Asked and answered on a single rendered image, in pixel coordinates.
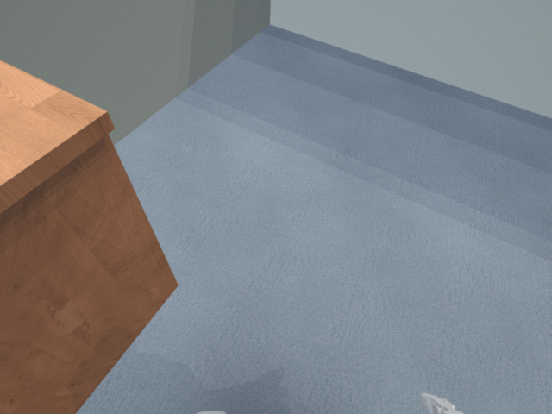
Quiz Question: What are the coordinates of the robot right hand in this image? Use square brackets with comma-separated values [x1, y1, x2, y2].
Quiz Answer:
[420, 393, 464, 414]

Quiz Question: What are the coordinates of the table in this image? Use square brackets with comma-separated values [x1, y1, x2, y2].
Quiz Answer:
[0, 60, 178, 414]

